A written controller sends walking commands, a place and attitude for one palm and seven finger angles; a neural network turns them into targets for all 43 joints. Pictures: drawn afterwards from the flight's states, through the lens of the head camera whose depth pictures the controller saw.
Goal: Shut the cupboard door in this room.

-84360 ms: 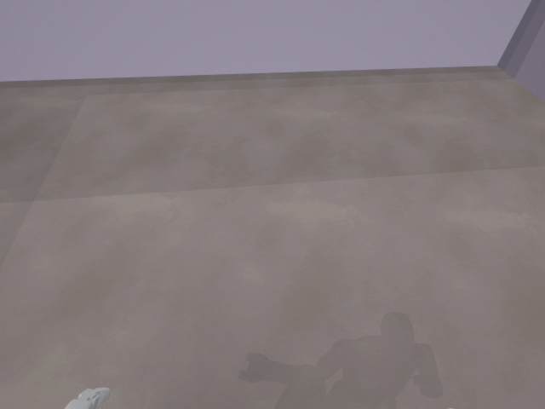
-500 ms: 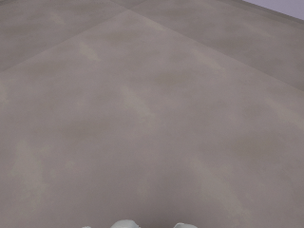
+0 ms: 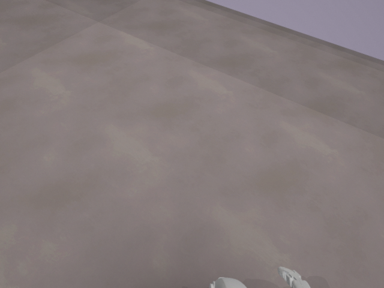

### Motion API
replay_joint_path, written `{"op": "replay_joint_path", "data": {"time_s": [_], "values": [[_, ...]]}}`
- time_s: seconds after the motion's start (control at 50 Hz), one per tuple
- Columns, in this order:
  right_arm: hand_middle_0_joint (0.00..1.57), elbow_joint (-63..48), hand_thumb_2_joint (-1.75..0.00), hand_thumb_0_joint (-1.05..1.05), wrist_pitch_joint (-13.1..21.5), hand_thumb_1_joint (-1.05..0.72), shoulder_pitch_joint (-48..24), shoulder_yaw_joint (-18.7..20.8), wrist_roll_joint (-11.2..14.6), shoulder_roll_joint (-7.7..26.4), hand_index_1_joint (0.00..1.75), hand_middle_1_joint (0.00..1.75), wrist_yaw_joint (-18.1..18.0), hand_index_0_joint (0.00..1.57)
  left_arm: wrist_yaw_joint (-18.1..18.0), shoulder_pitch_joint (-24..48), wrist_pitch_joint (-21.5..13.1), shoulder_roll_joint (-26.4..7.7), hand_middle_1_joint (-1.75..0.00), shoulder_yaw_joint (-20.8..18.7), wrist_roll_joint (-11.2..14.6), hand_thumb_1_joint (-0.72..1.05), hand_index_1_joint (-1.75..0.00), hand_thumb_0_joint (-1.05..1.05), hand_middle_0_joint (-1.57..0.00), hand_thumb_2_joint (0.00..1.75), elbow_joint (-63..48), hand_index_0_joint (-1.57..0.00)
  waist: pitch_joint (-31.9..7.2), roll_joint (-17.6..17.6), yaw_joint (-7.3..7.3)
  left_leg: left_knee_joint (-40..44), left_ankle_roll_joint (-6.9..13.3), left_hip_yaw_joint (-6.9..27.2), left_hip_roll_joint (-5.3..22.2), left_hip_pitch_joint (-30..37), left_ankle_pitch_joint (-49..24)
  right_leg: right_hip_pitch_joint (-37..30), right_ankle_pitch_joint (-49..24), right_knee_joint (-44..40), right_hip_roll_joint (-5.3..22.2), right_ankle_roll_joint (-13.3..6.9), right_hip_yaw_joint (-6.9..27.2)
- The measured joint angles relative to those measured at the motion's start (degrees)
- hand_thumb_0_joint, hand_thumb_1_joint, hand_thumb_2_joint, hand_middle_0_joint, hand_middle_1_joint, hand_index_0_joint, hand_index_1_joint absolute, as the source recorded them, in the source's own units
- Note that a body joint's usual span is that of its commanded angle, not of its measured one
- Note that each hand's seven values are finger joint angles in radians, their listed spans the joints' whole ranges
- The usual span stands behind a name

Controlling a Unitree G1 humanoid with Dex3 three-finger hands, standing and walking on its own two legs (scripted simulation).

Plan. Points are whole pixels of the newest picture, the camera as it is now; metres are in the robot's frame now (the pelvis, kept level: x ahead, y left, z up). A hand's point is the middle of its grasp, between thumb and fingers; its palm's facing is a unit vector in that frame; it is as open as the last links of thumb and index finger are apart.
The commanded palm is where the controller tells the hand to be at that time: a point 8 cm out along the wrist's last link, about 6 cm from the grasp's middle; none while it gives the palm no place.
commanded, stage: turn to face it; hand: left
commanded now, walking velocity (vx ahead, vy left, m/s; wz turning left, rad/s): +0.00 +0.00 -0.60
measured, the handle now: out of the picture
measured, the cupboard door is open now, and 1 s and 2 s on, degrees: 26 26 26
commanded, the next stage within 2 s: none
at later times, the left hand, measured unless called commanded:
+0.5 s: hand (141, 268) +0.18 +0.12 -0.15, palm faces -0.32 -0.91 -0.26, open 7.3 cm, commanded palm none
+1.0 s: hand (144, 244) +0.23 +0.13 -0.16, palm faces -0.55 -0.81 -0.22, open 7.4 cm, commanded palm none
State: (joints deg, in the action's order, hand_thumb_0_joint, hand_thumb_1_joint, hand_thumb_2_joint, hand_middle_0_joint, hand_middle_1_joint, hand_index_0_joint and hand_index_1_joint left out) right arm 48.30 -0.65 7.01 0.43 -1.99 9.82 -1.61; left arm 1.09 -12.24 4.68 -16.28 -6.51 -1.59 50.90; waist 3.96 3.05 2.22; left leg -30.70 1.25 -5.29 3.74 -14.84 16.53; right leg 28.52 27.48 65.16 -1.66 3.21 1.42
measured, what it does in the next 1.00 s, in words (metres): steps on the spot, turning right: right foot, then left foot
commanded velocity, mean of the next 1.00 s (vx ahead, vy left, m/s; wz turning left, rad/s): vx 0.00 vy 0.00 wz -0.60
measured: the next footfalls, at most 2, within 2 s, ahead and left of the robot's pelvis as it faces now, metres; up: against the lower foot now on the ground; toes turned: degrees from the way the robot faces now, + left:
right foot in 0.32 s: +0.00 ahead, -0.15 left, +0.00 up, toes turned -18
left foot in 0.70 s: +0.13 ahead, +0.08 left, +0.00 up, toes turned -21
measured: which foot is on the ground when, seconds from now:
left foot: down 0.00-0.32, up 0.34-0.68, down 0.70-1.00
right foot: up 0.00-0.30, down 0.32-0.70, up 0.72-1.00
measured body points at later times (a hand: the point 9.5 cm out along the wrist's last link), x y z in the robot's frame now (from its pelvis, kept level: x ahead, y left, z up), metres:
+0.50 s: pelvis +0.01 -0.03 +0.00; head +0.05 -0.06 +0.44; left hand +0.19 +0.17 -0.13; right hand -0.04 -0.30 -0.16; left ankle +0.03 +0.11 -0.67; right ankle -0.04 -0.13 -0.74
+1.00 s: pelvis +0.03 +0.00 +0.00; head +0.08 -0.01 +0.45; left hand +0.26 +0.17 -0.15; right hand -0.05 -0.24 -0.13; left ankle +0.09 +0.10 -0.74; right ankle -0.07 -0.10 -0.68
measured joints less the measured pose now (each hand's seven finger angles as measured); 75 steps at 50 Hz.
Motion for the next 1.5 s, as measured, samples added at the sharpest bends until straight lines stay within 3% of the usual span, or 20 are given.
{"op": "replay_joint_path", "data": {"time_s": [0.06, 0.16, 0.26, 0.3, 0.32, 0.38, 0.46, 0.58, 0.68, 0.72, 0.76, 0.8, 0.86, 1.04, 1.1, 1.12, 1.18, 1.26, 1.42, 1.5], "values": [[0.2, 0.6, -0.9, 0.01, -0.15, -0.9, 1.55, 0.24, -0.03, 0.43, 0.3, 0.3, -0.1, 0.2, 0.57, 0.66, 0.46, -0.37, -0.3, -0.05, 0.04, 0.91, -0.3, 0.0, -0.2, 0.9, -0.88, -0.2, 0.34, -1.16, -0.49, 1.68, 0.02, -2.04, 1.64, 1.3, -0.47, 0.0, -1.63, -0.25, 1.86, 0.7, -1.49], [0.2, 2.29, -0.9, 0.01, -0.23, -0.9, 4.34, 1.22, -0.04, 1.76, 0.3, 0.3, 0.14, 0.2, 1.02, 2.22, 0.87, -0.1, -0.3, 0.23, -0.02, 0.91, -0.3, 0.0, -0.2, 0.9, -1.35, -0.2, 0.83, -2.56, -1.89, 1.74, -0.43, -5.91, 3.79, 2.39, 0.32, -2.98, -2.76, -9.43, 4.04, 0.55, -2.89], [0.2, 4.11, -0.9, 0.01, -0.66, -0.9, 7.14, 2.42, -0.05, 3.86, 0.3, 0.3, 0.57, 0.2, 1.16, 4.28, 0.43, 1.03, -0.3, 1.15, 0.0, 0.91, -0.3, 0.0, -0.2, 0.9, -1.62, -0.2, 1.08, -3.95, -3.77, -1.89, -1.8, -9.62, 5.89, 2.34, 2.95, -8.2, -4.16, -20.69, 3.63, -1.09, -5.08], [0.2, 4.65, -0.9, 0.01, -0.95, -0.9, 8.54, 2.86, 0.17, 4.86, 0.3, 0.3, 0.76, 0.2, 1.24, 4.74, -0.29, 1.43, -0.3, 1.66, 0.04, 0.91, -0.3, 0.0, -0.2, 0.9, -2.21, -0.2, 0.72, -4.41, -4.16, -5.23, -2.75, -10.78, 6.76, 1.48, 4.9, -11.84, -9.74, -28.4, 3.13, -2.17, -6.07], [0.2, 4.82, -0.9, 0.01, -1.24, -0.9, 9.26, 3.06, 0.44, 5.29, 0.3, 0.3, 0.85, 0.2, 1.14, 4.74, -1.05, 1.41, -0.3, 1.95, -0.08, 0.91, -0.3, 0.0, -0.2, 0.9, -2.59, -0.2, 0.24, -4.21, -4.16, -8.49, -3.27, -10.66, 6.92, 0.06, 6.18, -13.25, -10.09, -31.32, 3.23, -3.22, -5.72], [0.2, 5.73, -0.9, 0.01, -3.31, -0.9, 8.38, 3.69, 0.84, 7.19, 0.3, 0.3, 0.38, 0.2, 0.01, 5.25, -2.31, 3.57, -0.3, 3.0, 0.17, 0.91, -0.3, 0.0, -0.2, 0.9, -2.34, -0.2, 1.06, -6.91, -4.5, -24.78, -4.57, -2.07, 5.03, -6.84, 13.87, -12.09, -6.79, -28.86, 1.74, -4.13, -4.76], [0.2, 5.21, -0.9, 0.01, -3.58, -0.91, 6.67, 3.42, 0.81, 6.6, 0.3, 0.3, 0.38, 0.2, -1.05, 4.06, -2.14, 4.93, -0.3, 3.57, 0.31, 0.91, -0.3, 0.0, -0.2, 0.9, -2.18, -0.21, 1.2, -6.27, -4.39, -34.02, -6.01, 1.87, 2.39, -13.05, 9.8, -13.18, -9.64, -32.76, 1.47, -3.95, -2.14], [0.2, 3.0, -0.9, 0.01, -2.64, -0.9, 4.42, 2.67, 0.95, 3.96, 0.3, 0.3, 1.0, 0.2, -0.84, 2.53, -1.95, 5.17, -0.3, 3.59, 0.0, 0.9, -0.3, 0.0, -0.21, 0.9, -1.2, -0.21, 0.72, -3.92, -3.38, -24.8, -6.76, 3.21, 0.86, -13.1, 6.85, -13.61, -11.36, -35.47, 1.12, -3.47, 1.43], [0.2, 1.42, -0.9, 0.01, -1.41, -0.9, 2.76, 2.03, 1.38, 2.47, 0.3, 0.3, 0.88, 0.2, -0.73, 1.1, -1.24, 4.49, -0.3, 2.82, -0.01, 0.9, -0.3, 0.0, -0.21, 0.9, -0.52, -0.21, -0.09, -2.22, -1.94, -7.03, -5.95, 2.75, -1.18, -6.17, 2.47, -11.46, -9.69, -31.99, 0.3, -1.71, 4.96], [0.2, 1.05, -0.9, 0.01, -0.3, -0.9, 2.44, 1.55, 0.96, 1.73, 0.3, 0.3, 0.69, 0.2, -0.72, 1.0, -0.48, 3.54, -0.3, 2.28, 0.46, 0.9, -0.3, 0.0, -0.21, 0.9, -0.1, -0.21, -0.24, -1.05, -1.78, -4.83, -1.66, 1.48, -1.31, -5.3, 0.05, -8.76, -4.64, -25.98, -0.02, -1.65, 5.63], [0.2, 0.65, -0.9, 0.01, 0.01, -0.9, 2.32, 0.72, 0.39, 0.95, 0.3, 0.3, 0.62, 0.2, -0.59, 1.11, 0.16, 2.51, -0.3, 1.73, 0.37, 0.9, -0.3, 0.0, -0.21, 0.9, 0.31, -0.21, 0.3, -0.18, -1.35, -5.44, -0.21, -0.29, -0.5, -4.6, 1.14, -4.88, 1.13, -14.16, -0.21, -1.61, 3.87], [0.2, 0.41, -0.9, 0.01, 0.12, -0.9, 2.76, 0.25, 0.05, 0.39, 0.3, 0.3, 0.4, 0.2, -0.07, 1.13, 0.44, 1.75, -0.3, 1.12, 0.07, 0.91, -0.3, 0.0, -0.21, 0.9, 0.64, -0.21, 0.43, -0.12, -1.36, -3.71, -0.18, -1.45, 0.46, -3.19, 0.98, -1.97, 1.25, -4.69, 0.17, -1.03, 1.47], [0.2, 0.58, -0.9, 0.01, 0.04, -0.9, 3.38, 0.11, -0.1, 0.26, 0.3, 0.3, 0.08, 0.2, 0.64, 1.27, 0.68, 1.22, -0.3, 0.56, 0.05, 0.91, -0.3, 0.0, -0.2, 0.9, 0.46, -0.2, 0.78, -0.9, -1.28, -0.49, -0.42, -3.01, 1.91, -1.09, -0.4, -0.52, -0.38, 0.18, 1.51, -0.13, -1.28], [0.2, 2.85, -0.9, 0.01, -0.55, -0.9, 5.21, 1.86, -0.09, 2.45, 0.3, 0.3, 0.58, 0.2, 1.22, 2.79, 0.66, 1.95, -0.3, 0.86, 0.11, 0.91, -0.3, 0.0, -0.2, 0.9, -0.38, -0.2, 1.1, -4.01, -2.61, -1.23, -2.06, -8.85, 6.13, 1.17, 1.15, -6.73, -2.0, -17.19, 3.7, -0.59, -5.01], [0.2, 3.51, -0.9, 0.01, -1.07, -0.9, 6.39, 2.65, 0.22, 3.85, 0.3, 0.3, 0.93, 0.2, 1.3, 3.03, -0.33, 2.26, -0.3, 1.42, 0.07, 0.91, -0.3, 0.0, -0.2, 0.9, -1.22, -0.2, 0.49, -4.79, -2.98, -5.98, -3.46, -10.58, 7.57, 0.15, 3.92, -11.76, -9.57, -28.63, 3.29, -1.96, -6.05], [0.2, 3.72, -0.9, 0.01, -1.45, -0.9, 6.71, 2.94, 0.45, 4.33, 0.3, 0.3, 1.01, 0.2, 1.13, 2.94, -1.14, 2.27, -0.3, 1.57, -0.12, 0.91, -0.3, 0.0, -0.2, 0.9, -1.47, -0.2, -0.03, -4.74, -2.77, -9.73, -3.98, -10.02, 7.52, -1.39, 6.75, -12.56, -7.96, -30.63, 3.19, -2.78, -5.53], [0.2, 4.46, -0.9, 0.01, -3.53, -0.9, 5.52, 3.7, 0.77, 6.32, 0.3, 0.3, 0.61, 0.2, 0.08, 3.21, -2.2, 4.07, -0.3, 2.57, 0.06, 0.91, -0.3, 0.0, -0.2, 0.9, -1.25, -0.2, 0.56, -7.18, -2.98, -25.44, -4.68, -1.41, 4.71, -7.97, 13.67, -11.34, -7.02, -28.75, 1.57, -4.26, -4.54], [0.2, 3.99, -0.9, 0.01, -3.54, -0.9, 4.12, 3.53, 0.76, 6.14, 0.3, 0.3, 0.7, 0.2, -0.94, 2.39, -2.16, 4.8, -0.3, 3.01, 0.22, 0.91, -0.3, 0.0, -0.2, 0.9, -1.2, -0.2, 0.83, -6.08, -3.11, -33.63, -5.87, 1.77, 1.92, -13.57, 8.77, -12.59, -10.55, -33.49, 1.14, -4.49, -2.28], [0.2, 2.13, -0.9, 0.01, -2.69, -0.9, 2.08, 2.8, 1.04, 4.16, 0.3, 0.3, 0.99, 0.2, -0.74, 1.2, -2.07, 4.66, -0.3, 3.23, -0.12, 0.9, -0.3, 0.0, -0.21, 0.9, -0.41, -0.21, 0.29, -3.16, -1.95, -20.61, -6.42, 3.37, -0.21, -11.48, 7.05, -12.45, -12.05, -36.0, 0.0, -3.69, 2.24], [0.2, 1.06, -0.9, 0.01, -1.36, -0.9, 1.35, 2.09, 1.4, 3.33, 0.3, 0.3, 0.74, 0.2, -0.78, 0.5, -1.34, 3.96, -0.3, 2.71, 0.09, 0.9, -0.3, 0.0, -0.21, 0.9, 0.09, -0.21, -0.34, -1.91, -1.33, -4.64, -5.25, 3.12, -1.45, -4.85, 2.43, -10.23, -10.39, -32.61, -0.96, -2.05, 5.09]]}}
